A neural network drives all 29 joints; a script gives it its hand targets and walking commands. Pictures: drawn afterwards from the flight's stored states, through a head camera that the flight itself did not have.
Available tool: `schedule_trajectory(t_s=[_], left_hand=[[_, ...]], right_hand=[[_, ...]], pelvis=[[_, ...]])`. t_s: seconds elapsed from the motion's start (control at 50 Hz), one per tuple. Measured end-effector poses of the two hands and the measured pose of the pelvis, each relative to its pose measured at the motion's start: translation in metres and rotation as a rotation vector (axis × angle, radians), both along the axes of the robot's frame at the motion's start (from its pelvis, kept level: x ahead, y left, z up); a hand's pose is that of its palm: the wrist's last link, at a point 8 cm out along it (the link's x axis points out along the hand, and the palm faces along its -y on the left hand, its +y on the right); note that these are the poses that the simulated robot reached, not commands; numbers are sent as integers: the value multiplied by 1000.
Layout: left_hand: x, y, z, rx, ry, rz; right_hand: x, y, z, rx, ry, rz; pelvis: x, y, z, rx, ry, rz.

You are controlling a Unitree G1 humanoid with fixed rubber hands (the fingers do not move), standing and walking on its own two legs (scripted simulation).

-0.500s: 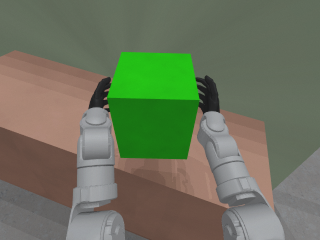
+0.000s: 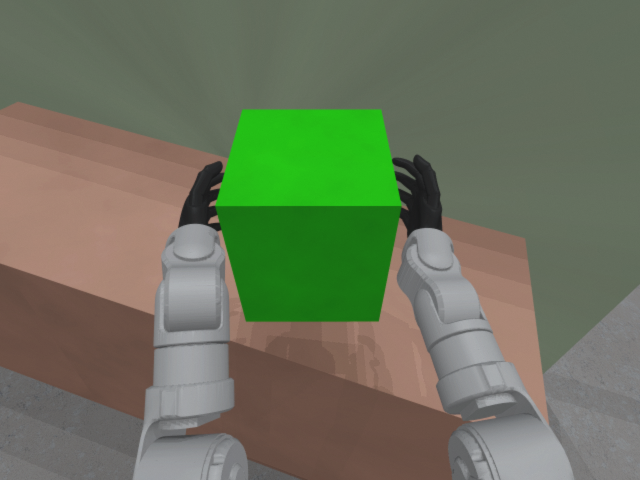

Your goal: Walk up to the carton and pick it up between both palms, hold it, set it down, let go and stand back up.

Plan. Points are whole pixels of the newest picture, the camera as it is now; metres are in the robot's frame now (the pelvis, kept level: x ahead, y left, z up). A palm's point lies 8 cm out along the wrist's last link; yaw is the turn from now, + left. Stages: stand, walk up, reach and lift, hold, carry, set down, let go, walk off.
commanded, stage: hold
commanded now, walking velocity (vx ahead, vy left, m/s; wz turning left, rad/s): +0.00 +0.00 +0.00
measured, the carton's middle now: (312, 217) +0.39 +0.00 +0.14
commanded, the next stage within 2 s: none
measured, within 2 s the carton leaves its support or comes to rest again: neither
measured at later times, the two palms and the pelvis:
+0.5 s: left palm (198, 230) +0.34 +0.14 +0.16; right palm (425, 226) +0.35 -0.13 +0.18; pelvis -0.01 +0.00 +0.00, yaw +0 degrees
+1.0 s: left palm (189, 215) +0.36 +0.15 +0.17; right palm (416, 206) +0.37 -0.12 +0.19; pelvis +0.00 +0.00 +0.00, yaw +1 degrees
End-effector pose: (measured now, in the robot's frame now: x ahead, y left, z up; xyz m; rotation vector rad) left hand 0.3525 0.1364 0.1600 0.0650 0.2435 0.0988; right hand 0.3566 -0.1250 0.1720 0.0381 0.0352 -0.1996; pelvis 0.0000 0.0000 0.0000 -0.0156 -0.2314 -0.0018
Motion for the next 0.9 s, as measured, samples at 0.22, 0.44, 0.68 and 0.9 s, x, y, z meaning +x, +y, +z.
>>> schedule_trajectory(t_s=[0.22,0.44,0.68,0.9], left_hand=[[1,7,12,16,13,11],[-8,0,4,15,-9,-10],[-6,1,14,17,-22,12],[3,8,7,4,18,20]], right_hand=[[1,7,7,-49,25,5],[-10,0,6,-32,-9,-7],[-2,1,13,-26,-24,12],[7,8,7,-57,22,17]], pelvis=[[-1,-1,1,5,-13,15],[-8,1,0,-1,-25,4],[-16,-1,0,3,8,5],[-9,-1,1,7,15,11]])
